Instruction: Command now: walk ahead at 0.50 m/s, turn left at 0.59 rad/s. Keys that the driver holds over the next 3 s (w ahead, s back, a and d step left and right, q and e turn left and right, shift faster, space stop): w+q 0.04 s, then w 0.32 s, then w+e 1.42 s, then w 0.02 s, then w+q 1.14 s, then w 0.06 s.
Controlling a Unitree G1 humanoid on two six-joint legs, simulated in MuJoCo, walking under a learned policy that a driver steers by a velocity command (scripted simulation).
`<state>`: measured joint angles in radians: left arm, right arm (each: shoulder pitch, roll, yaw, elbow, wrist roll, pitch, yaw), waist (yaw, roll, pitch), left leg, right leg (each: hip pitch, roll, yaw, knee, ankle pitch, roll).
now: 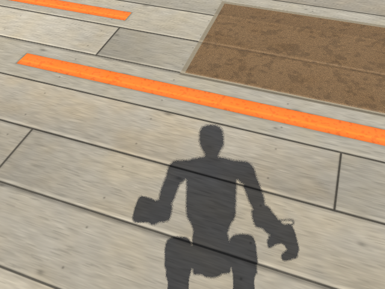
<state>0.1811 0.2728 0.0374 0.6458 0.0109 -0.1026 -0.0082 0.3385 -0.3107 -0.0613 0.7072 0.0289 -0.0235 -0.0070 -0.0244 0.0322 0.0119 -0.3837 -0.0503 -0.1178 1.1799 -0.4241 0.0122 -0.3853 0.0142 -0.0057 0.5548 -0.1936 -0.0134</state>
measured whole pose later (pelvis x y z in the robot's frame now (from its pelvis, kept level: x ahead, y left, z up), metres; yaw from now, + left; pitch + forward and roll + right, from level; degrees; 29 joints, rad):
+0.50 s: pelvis +0.26 +0.05 +0.00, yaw +6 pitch +2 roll +0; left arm 0.38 0.30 0.04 0.88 -0.04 -0.07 -0.01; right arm 0.09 -0.25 -0.04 0.63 0.00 -0.06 0.02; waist 0.06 -0.01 0.04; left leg -0.41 0.00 0.06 0.55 -0.18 0.05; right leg -0.26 -0.03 0.03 1.06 -0.47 -0.01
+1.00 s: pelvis +0.53 +0.01 -0.01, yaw -10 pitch +1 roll +1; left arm 0.11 0.29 0.07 0.68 -0.02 -0.04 -0.05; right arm 0.29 -0.29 -0.07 0.83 0.01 -0.06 -0.01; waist -0.03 -0.01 0.07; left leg -0.14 0.06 0.10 0.99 -0.50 -0.03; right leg -0.51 0.03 -0.05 0.66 -0.19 -0.11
